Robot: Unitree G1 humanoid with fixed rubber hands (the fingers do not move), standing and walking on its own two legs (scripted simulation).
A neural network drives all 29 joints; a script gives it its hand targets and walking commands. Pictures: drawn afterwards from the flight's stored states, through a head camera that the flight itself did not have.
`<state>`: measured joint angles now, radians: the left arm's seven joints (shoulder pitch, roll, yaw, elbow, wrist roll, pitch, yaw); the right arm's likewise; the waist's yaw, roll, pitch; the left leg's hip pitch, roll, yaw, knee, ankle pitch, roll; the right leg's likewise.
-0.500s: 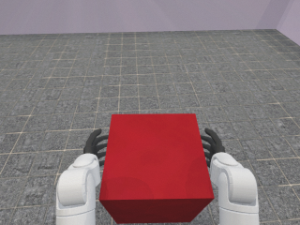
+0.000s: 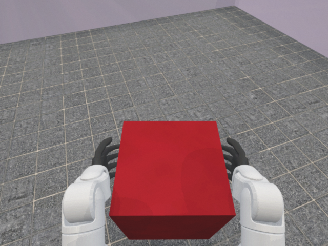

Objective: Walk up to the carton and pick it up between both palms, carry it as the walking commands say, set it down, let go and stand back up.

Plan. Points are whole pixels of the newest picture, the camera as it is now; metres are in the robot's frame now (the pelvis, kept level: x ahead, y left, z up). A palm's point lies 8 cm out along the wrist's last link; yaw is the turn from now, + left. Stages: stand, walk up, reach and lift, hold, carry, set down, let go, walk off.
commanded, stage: carry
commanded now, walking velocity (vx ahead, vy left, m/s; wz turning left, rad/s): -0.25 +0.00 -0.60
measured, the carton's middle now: (169, 184) +0.28 +0.01 +0.01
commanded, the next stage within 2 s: none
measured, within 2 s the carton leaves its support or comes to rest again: neither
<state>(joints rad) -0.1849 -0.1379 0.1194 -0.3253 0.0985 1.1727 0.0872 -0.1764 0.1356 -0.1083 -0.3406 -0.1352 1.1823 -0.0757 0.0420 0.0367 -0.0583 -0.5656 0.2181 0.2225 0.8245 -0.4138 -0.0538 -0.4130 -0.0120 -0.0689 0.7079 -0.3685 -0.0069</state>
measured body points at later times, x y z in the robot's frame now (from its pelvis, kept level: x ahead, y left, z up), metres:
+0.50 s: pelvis -0.15 +0.05 +0.02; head -0.13 +0.08 +0.47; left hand +0.15 +0.14 +0.09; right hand +0.08 -0.15 +0.10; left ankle -0.12 +0.13 -0.71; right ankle -0.20 -0.07 -0.61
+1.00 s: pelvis -0.34 +0.09 +0.02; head -0.33 +0.06 +0.47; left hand -0.03 +0.03 +0.10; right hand -0.22 -0.21 +0.09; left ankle -0.28 +0.23 -0.64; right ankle -0.32 -0.04 -0.71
